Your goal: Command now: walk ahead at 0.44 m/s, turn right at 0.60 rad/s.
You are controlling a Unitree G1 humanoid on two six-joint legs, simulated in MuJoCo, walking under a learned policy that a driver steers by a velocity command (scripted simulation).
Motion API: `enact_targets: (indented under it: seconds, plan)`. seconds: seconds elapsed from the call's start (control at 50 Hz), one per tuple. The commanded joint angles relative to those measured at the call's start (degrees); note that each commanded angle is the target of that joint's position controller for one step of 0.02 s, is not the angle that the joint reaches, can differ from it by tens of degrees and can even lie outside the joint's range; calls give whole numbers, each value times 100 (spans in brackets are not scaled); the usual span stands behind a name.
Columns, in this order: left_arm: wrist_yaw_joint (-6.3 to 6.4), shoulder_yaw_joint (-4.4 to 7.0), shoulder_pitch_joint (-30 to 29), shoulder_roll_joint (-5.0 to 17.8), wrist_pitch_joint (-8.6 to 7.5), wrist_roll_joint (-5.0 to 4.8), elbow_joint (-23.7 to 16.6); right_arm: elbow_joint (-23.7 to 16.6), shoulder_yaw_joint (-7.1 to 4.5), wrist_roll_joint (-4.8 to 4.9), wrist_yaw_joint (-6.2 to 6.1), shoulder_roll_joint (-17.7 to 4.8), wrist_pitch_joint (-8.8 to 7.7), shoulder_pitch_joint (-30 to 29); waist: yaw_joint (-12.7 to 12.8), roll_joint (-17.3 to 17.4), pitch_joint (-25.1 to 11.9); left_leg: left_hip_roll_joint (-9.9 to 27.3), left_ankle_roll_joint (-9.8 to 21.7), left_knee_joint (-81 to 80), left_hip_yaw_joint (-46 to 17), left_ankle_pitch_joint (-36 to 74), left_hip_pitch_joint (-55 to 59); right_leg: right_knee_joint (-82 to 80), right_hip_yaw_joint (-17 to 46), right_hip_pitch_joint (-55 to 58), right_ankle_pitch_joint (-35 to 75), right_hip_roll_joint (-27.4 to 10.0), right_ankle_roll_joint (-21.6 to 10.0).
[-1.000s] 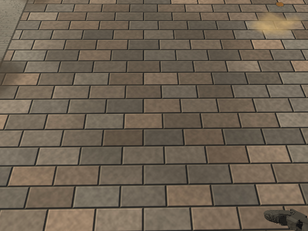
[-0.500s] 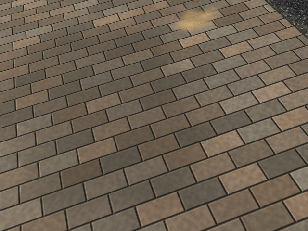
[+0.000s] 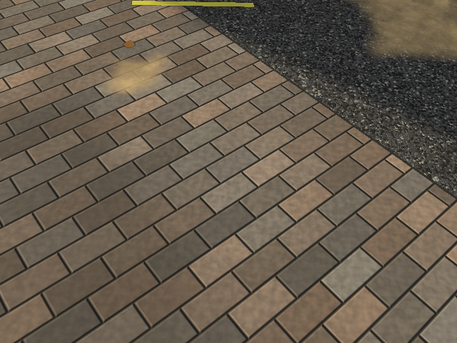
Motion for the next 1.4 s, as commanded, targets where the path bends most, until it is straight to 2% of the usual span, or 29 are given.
enact_targets:
  seconds: [0.02, 0.16, 0.2, 0.24, 0.26, 0.28, 0.3, 0.32, 0.36, 0.4, 0.52, 0.68, 0.7, 0.72, 0.74, 0.76, 0.78, 0.82, 0.86, 0.96, 1.06, 1.12, 1.14, 1.16, 1.18, 1.2, 1.22, 1.26, 1.4]
  plan:
    - [-58, 5, -715, 165, -132, -1, -680, -326, -160, -17, -33, -835, -81, -154, -135, 866, 441, 1395, 793, -1016, -748, 1479, 414, -329, -33, -1191, 661, -268, 143]
    - [-344, -119, -1599, -31, -177, -27, -992, -86, -195, 152, -50, -1209, 48, 198, -279, 787, 703, 1545, 640, -926, 244, 2738, 608, -2500, -825, -165, 1196, -150, -158]
    - [-374, -3, -1382, 211, -150, 1, -991, -79, -241, 180, -79, -1397, 114, 205, 8, 969, 349, 1606, 531, -197, 505, 4978, 936, -2668, -1108, 522, 707, 221, -433]
    - [-331, 267, -44, 688, -89, -17, -684, -113, -257, 200, -135, -1489, 195, 166, 834, 975, -481, 1524, 358, 1647, 734, 6143, 574, -3013, -1204, 2481, 751, 630, -841]
    - [-215, 441, 941, 995, -7, -35, -446, -222, -193, 153, -157, -1366, 158, 168, 1332, 671, -927, 1335, 161, 3177, 727, 4987, -676, -3126, -618, 4207, 776, 417, -1073]
    - [-139, 517, 825, 1716, -36, -40, -466, -609, 116, -126, -43, -417, 47, 831, 530, -1139, -1653, 273, -199, 5534, 451, -1197, -3292, -3235, 2610, 6434, 579, -1402, -2144]
    - [-130, 400, 1003, 1298, -106, 34, -690, -667, 71, 12, 17, -895, -156, 304, 965, -642, -2691, -64, -197, 6390, -853, -1880, -3656, -4152, 4282, 6509, 523, -1926, -2532]
    - [-160, 285, 669, 1023, -174, 136, -639, -898, -29, 230, 36, -1204, -222, -410, 1014, -301, -1825, 216, -133, 6370, -982, -1347, -3974, -4259, 3242, 5853, 1517, -1692, -2161]
    - [-146, 207, -61, 763, -202, 42, -640, -892, 3, 70, -54, -1098, -217, -474, 445, 404, -678, 609, -182, 5498, -840, -749, -3596, -4247, 1839, 4010, 2984, -1165, -1785]
    - [-106, 171, -463, 707, -190, 158, -701, -844, -37, -1, -66, -1148, -41, -274, 83, 236, -418, 710, -289, 5123, -828, -529, -2900, -4510, 1382, 2857, 3501, -914, -1723]
    - [101, 211, -481, 847, -52, 74, -355, -1000, 111, -116, -110, -692, 181, -712, 87, -27, -484, 276, -661, 3254, -592, 675, -2459, -4283, 654, 1934, 3991, -311, -1429]
    - [205, 184, -367, 780, 209, 28, -229, -1262, -13, -18, -7, -926, 156, -1324, 242, -463, -523, -108, -384, 1178, -926, 801, -1933, -3391, 1941, 2682, 2238, -365, -990]
    - [210, 155, -505, 706, 217, 10, -268, -1227, -42, -34, -13, -933, 109, -1130, 73, -479, -502, -21, -239, 577, -864, 1428, -1468, -3113, 1945, 2591, 1927, -179, -824]
    - [203, 71, -390, 437, 198, 72, -339, -1251, -99, -116, -54, -1182, 79, -951, 98, -74, -798, 738, 72, 440, -1362, 2653, -568, -2388, 1664, 2223, 998, 166, -559]
    - [201, -5, 388, 157, 172, 125, -288, -1357, -138, -256, -114, -1490, 153, -1039, 531, 1327, -1116, 2110, 979, 551, -2755, 4670, 714, -1167, 860, 1016, -1984, 940, -137]
    - [194, 79, 581, 621, 171, 84, -247, -1213, -157, -193, -100, -1273, 246, -628, 402, 1894, -1411, 2771, 1668, 325, -3971, 4178, 875, -56, 487, 414, -2829, 877, 159]
    - [198, 217, 465, 1021, 221, 37, -140, -1304, -77, -99, -100, -1001, 280, -743, 313, 1305, -1091, 2509, 1601, 320, -3527, 3451, 627, 636, 526, 245, -2414, 611, 343]
    - [249, 260, 138, 973, 399, -4, -107, -1338, -20, -59, -130, -751, 368, -1005, 294, 854, -648, 1827, 1131, 125, -2348, 1695, 41, 908, 246, 73, -1616, 318, 498]
    - [210, 175, 0, 638, 453, -10, -234, -1274, -54, -44, -175, -857, 415, -1081, 293, 1184, -316, 1412, 951, -411, -1779, 26, -561, 515, -169, 212, -1064, 172, 494]
    - [148, 59, -525, 302, 360, 71, -474, -1161, -164, -59, -219, -984, 413, -986, 51, 1175, -374, 1632, 1213, -434, -1103, 1211, -308, -868, -372, 600, -928, -75, 449]
    - [5, 95, -471, 420, 404, 53, -529, -1062, -268, 60, -117, -1214, 478, -1089, 106, 1302, -468, 1842, 1168, -247, -664, 1678, -449, -2009, -680, 1453, -573, -62, 238]
    - [-68, 178, -125, 450, 435, 57, -442, -977, -277, 207, -110, -1193, 512, -1168, 374, 1178, -481, 1759, 735, 371, -333, 1314, -697, -3318, -879, 2332, 193, 134, -117]
    - [-34, 260, 115, 609, 433, 59, -367, -863, -230, 181, -96, -992, 518, -918, 422, 838, -500, 1543, 367, 939, -25, 812, -1145, -3772, -661, 2976, 588, 156, -315]
    - [62, 411, 300, 1170, 414, 59, -417, -919, -118, -32, -56, -614, 531, -784, 343, -670, -420, 881, -231, 2606, 610, -772, -2356, -4366, 1063, 3726, 1864, -1014, -788]
    - [78, 461, 123, 1618, 334, 210, -609, -1303, -87, -138, -104, -608, 514, -1170, 371, -1448, -363, 134, -516, 3898, 155, -2200, -3602, -4391, 2607, 3585, 2464, -2051, -1940]
    - [43, 387, 160, 1272, 217, 293, -593, -1304, -176, -53, -148, -882, 500, -1476, 658, -801, -530, 218, -471, 4573, -518, -2075, -3664, -4514, 2426, 3447, 2134, -1900, -2074]
    - [43, 305, -56, 1083, 133, 259, -541, -1266, -223, 27, -160, -971, 509, -1437, 462, -625, -388, 317, -384, 4682, -676, -1577, -3662, -4471, 1952, 3324, 1961, -1583, -1758]
    - [92, 213, -544, 802, 124, 64, -583, -1091, -275, -45, -232, -1005, 537, -1218, 250, -395, -335, 388, -437, 4512, -739, -848, -3569, -4357, 1468, 3198, 2006, -1172, -1319]
    - [232, 209, -441, 862, 218, 93, -513, -1135, -177, 11, -158, -671, 511, -1383, 297, -399, -523, 68, -657, 3475, -747, -278, -3013, -4124, 1467, 3230, 2509, -829, -1320]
